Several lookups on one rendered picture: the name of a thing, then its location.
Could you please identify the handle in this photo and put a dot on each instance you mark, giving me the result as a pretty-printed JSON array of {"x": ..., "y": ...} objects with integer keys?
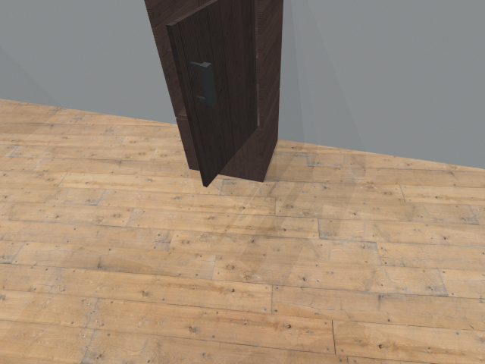
[{"x": 207, "y": 82}]

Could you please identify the cupboard door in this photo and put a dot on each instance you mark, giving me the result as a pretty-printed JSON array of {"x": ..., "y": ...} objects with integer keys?
[{"x": 220, "y": 32}]

